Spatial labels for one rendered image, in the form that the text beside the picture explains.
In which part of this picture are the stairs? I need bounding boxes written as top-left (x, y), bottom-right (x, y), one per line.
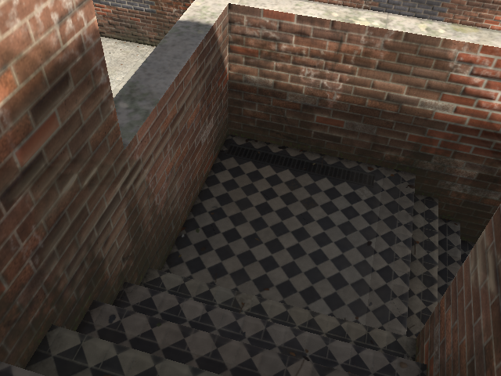
top-left (406, 193), bottom-right (475, 338)
top-left (0, 267), bottom-right (427, 376)

